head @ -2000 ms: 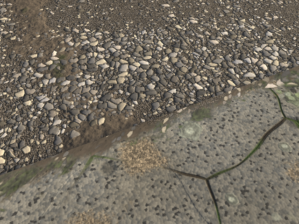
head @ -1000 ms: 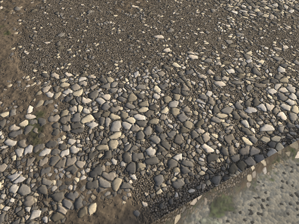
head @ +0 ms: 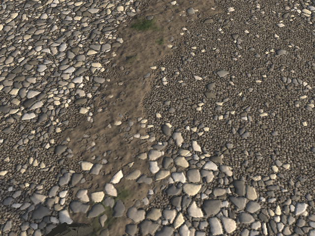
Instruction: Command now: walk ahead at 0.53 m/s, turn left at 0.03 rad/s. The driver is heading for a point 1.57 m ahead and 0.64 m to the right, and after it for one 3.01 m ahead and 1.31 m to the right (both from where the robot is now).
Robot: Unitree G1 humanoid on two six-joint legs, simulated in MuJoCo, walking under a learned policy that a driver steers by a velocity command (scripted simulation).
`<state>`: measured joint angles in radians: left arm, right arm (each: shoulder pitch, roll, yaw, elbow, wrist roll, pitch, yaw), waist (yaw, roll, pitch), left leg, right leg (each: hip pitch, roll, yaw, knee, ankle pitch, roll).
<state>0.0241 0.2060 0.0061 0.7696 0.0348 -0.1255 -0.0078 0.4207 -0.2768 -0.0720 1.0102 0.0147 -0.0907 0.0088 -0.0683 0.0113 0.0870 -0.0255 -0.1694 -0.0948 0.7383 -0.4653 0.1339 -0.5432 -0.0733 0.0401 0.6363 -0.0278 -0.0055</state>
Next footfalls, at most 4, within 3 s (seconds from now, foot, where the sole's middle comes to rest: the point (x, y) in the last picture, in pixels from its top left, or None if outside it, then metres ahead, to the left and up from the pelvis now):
0.36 left None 0.34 0.05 -0.74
0.76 right None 0.21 -0.20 -0.74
1.28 left None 0.33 0.00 -0.74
1.90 right None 0.34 -0.21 -0.74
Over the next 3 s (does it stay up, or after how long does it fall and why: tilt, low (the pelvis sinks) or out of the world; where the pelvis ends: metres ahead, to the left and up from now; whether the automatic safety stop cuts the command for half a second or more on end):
stays up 1.04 -0.58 0.03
